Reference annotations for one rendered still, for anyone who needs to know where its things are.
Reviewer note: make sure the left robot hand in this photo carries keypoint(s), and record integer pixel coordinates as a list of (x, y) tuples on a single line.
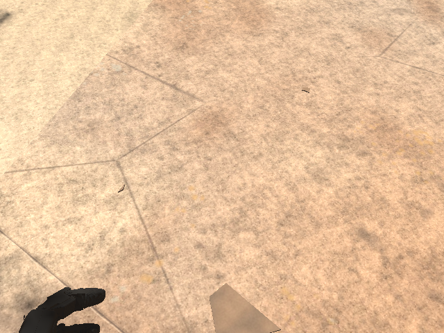
[(58, 306)]

